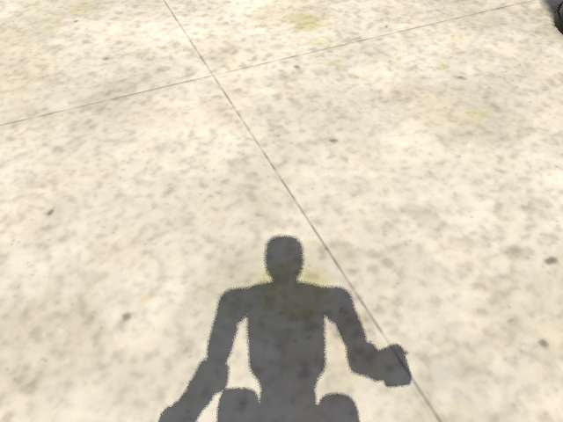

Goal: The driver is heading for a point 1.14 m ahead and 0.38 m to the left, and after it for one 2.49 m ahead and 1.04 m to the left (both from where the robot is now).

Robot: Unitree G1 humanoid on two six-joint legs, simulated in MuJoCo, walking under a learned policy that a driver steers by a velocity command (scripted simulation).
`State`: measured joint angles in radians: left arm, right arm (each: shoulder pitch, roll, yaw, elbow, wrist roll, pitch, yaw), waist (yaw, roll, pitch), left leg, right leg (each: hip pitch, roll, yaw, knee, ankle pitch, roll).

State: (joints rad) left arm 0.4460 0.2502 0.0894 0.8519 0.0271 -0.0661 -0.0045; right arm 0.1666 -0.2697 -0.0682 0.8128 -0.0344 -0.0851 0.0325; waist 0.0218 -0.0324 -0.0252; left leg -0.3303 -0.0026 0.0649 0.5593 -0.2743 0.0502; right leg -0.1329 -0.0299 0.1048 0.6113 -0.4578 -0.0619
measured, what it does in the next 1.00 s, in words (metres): walks ahead, turning left: right foot, then left foot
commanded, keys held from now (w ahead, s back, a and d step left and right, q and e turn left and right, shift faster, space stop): w+shift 0.36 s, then w+q+shift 0.64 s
